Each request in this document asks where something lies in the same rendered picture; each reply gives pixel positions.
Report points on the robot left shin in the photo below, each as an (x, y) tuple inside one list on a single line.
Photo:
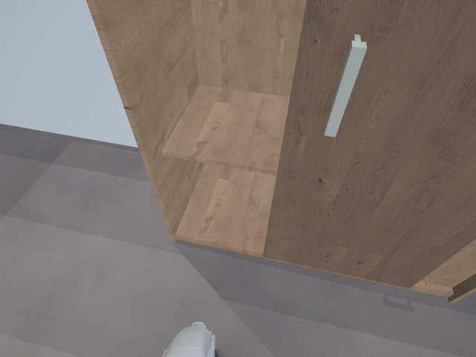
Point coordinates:
[(199, 324)]

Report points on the handle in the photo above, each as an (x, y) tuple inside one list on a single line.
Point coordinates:
[(347, 80)]

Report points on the robot left thigh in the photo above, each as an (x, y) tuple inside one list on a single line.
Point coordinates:
[(192, 342)]

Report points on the wardrobe door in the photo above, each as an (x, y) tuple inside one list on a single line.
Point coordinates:
[(392, 196), (456, 269)]

